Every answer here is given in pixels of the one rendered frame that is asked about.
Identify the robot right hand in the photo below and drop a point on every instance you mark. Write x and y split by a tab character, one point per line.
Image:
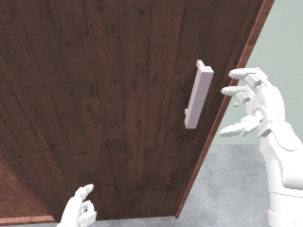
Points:
268	102

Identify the robot left hand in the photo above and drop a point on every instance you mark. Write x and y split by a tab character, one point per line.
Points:
75	208

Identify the wardrobe door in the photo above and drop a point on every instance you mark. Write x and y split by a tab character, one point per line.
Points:
95	92
16	199

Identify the handle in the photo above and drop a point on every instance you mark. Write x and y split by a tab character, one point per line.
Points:
199	91

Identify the right robot forearm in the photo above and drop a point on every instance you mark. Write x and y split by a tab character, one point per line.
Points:
283	154

